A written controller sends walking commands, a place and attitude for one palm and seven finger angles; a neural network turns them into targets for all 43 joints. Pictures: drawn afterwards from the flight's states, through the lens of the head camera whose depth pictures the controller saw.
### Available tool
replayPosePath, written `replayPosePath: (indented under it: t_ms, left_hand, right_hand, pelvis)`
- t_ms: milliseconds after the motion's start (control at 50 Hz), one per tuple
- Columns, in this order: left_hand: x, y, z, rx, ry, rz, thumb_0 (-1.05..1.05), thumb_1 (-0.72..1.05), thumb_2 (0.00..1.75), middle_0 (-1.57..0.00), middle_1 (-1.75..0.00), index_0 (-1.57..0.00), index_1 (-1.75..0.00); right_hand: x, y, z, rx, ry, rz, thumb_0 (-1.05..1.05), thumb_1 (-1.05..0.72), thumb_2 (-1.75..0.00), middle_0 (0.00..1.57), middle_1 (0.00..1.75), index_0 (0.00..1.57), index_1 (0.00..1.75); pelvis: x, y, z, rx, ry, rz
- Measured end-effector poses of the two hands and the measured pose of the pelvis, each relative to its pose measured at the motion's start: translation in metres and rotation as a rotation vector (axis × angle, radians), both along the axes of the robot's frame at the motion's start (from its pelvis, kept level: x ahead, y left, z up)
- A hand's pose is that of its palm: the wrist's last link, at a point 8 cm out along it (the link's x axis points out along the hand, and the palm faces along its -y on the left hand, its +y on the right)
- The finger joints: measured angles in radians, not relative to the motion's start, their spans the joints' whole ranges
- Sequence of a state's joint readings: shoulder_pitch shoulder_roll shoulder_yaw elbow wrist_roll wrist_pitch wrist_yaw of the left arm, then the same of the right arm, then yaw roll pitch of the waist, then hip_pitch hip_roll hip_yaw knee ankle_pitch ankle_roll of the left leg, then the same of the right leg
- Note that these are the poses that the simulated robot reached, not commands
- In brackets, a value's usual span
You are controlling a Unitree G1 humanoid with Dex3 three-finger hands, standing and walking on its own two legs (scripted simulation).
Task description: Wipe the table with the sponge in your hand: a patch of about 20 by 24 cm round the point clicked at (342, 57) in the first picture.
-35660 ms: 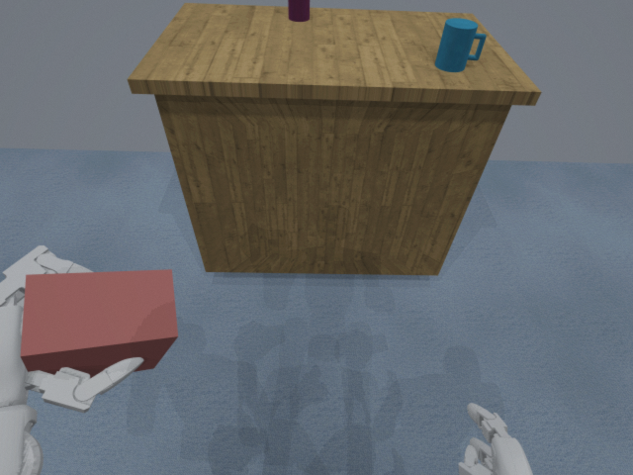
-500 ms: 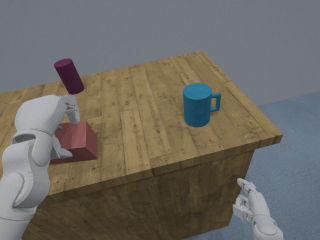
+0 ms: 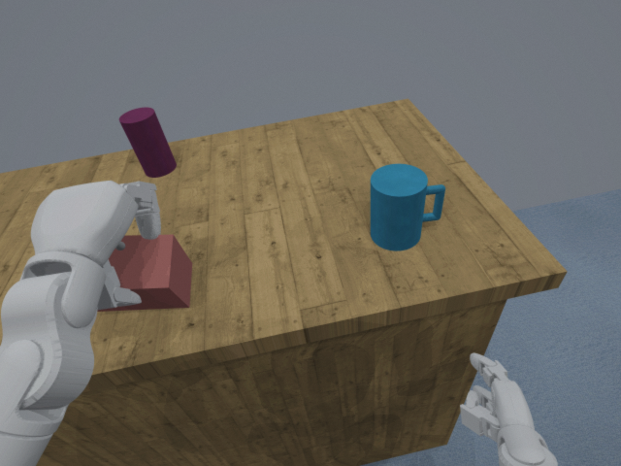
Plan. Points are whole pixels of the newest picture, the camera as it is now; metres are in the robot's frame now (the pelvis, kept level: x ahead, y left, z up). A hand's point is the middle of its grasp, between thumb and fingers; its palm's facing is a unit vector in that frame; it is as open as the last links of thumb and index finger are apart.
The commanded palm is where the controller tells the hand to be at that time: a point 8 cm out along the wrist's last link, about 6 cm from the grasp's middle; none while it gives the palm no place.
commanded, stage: move the sponge above the wiping area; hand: left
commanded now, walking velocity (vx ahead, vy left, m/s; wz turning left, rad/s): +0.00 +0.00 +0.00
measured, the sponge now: (129, 279) +0.26 +0.29 +0.14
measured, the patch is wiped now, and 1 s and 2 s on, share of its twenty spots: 0.40 0.40 0.40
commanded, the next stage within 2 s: lower the sponge onto the table in 0.32 s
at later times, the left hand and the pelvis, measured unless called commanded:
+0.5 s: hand (114, 230) +0.26 +0.27 +0.22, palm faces +0.26 -0.03 -0.97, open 9.5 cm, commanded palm +0.21 +0.27 +0.28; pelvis +0.00 +0.01 +0.00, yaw +0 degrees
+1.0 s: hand (106, 248) +0.25 +0.28 +0.20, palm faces +0.18 -0.05 -0.98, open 9.5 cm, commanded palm +0.20 +0.27 +0.27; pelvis +0.00 +0.00 +0.00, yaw -1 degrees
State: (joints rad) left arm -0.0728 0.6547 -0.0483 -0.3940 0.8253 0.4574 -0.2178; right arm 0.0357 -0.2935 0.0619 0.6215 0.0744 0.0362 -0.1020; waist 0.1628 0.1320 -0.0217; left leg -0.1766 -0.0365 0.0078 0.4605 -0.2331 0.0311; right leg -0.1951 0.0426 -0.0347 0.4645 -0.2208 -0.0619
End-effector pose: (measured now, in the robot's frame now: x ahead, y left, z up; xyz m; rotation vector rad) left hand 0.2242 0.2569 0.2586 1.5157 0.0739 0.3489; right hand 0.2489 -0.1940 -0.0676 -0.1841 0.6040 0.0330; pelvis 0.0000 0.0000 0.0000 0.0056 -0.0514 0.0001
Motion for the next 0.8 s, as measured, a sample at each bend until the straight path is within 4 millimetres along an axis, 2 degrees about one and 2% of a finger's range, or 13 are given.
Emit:
replayPosePath:
  t_ms: [60,160,240,340,440,540,640,740,800]
  left_hand:
    - [0.009,-0.005,0.012,0.020,-0.044,-0.033,-0.01,-0.56,0.94,-0.87,-1.52,-0.90,-1.52]
    - [0.020,0.008,0.023,-0.011,-0.073,0.017,-0.01,-0.56,0.94,-0.87,-1.51,-0.90,-1.52]
    - [0.014,0.018,0.010,-0.055,-0.026,0.062,-0.01,-0.55,0.94,-0.87,-1.51,-0.90,-1.52]
    - [0.000,0.015,-0.014,-0.086,0.035,0.055,-0.01,-0.55,0.94,-0.87,-1.51,-0.90,-1.52]
    - [-0.003,0.008,0.001,-0.031,-0.039,0.018,-0.01,-0.55,0.94,-0.87,-1.51,-0.90,-1.52]
    - [0.013,0.008,0.015,-0.027,-0.087,0.024,-0.01,-0.56,0.94,-0.87,-1.51,-0.90,-1.52]
    - [0.025,0.011,0.007,-0.060,-0.038,0.046,-0.01,-0.55,0.94,-0.87,-1.51,-0.90,-1.51]
    - [0.017,0.005,-0.006,-0.077,0.016,0.021,-0.01,-0.55,0.94,-0.87,-1.51,-0.90,-1.51]
    - [0.009,0.004,-0.006,-0.056,0.013,0.018,-0.01,-0.55,0.94,-0.87,-1.50,-0.90,-1.51]
  right_hand:
    - [0.002,0.009,0.004,0.031,-0.016,0.000,0.02,-0.91,-0.89,0.20,0.30,0.20,0.30]
    - [0.002,0.018,0.008,0.079,-0.024,0.004,0.02,-0.90,-0.89,0.20,0.30,0.20,0.30]
    - [-0.001,0.016,0.006,0.083,-0.004,0.011,0.02,-0.90,-0.89,0.20,0.30,0.20,0.30]
    - [-0.003,0.011,0.000,0.040,0.029,0.019,0.02,-0.90,-0.89,0.20,0.30,0.20,0.30]
    - [0.000,0.011,0.000,0.007,0.030,0.027,0.02,-0.90,-0.89,0.20,0.30,0.20,0.30]
    - [0.004,0.018,0.005,0.040,0.001,0.019,0.02,-0.91,-0.89,0.20,0.30,0.20,0.30]
    - [0.004,0.019,0.008,0.072,-0.006,0.011,0.02,-0.90,-0.89,0.20,0.30,0.20,0.30]
    - [0.003,0.012,0.005,0.061,0.014,0.011,0.02,-0.90,-0.89,0.20,0.30,0.20,0.30]
    - [0.003,0.008,0.002,0.042,0.027,0.012,0.02,-0.90,-0.89,0.20,0.30,0.20,0.30]
  pelvis:
    - [0.000,0.001,0.001,0.003,0.000,-0.008]
    - [0.001,0.002,0.001,0.004,0.015,-0.026]
    - [0.002,0.003,0.001,0.002,0.027,-0.028]
    - [0.002,0.005,0.001,0.000,0.024,-0.018]
    - [0.001,0.006,0.001,-0.001,0.005,-0.005]
    - [0.000,0.006,0.002,0.001,0.006,-0.008]
    - [0.003,0.004,0.002,0.003,0.023,-0.023]
    - [0.006,0.004,0.002,0.002,0.029,-0.028]
    - [0.007,0.004,0.001,0.002,0.024,-0.026]
